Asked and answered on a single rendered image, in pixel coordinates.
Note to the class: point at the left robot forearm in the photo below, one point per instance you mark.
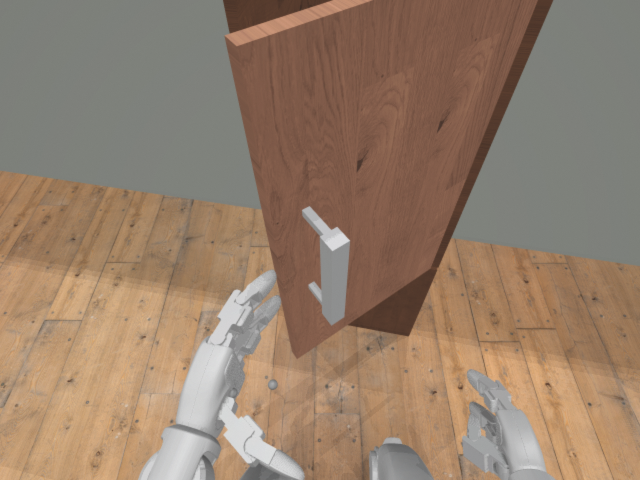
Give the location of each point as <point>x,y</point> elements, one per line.
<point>186,454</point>

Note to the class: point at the robot right hand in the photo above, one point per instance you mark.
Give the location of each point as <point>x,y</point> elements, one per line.
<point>510,443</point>

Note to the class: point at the robot right shin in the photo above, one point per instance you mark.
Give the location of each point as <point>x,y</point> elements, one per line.
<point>392,440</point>

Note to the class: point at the cupboard door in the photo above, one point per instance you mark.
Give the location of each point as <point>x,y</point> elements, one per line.
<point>371,112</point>

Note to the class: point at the right robot thigh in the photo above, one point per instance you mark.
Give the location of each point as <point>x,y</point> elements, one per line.
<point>397,462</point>

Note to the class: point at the robot left hand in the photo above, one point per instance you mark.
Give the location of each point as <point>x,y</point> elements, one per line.
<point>217,368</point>

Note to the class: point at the handle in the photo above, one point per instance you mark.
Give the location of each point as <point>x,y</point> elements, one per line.
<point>334,259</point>

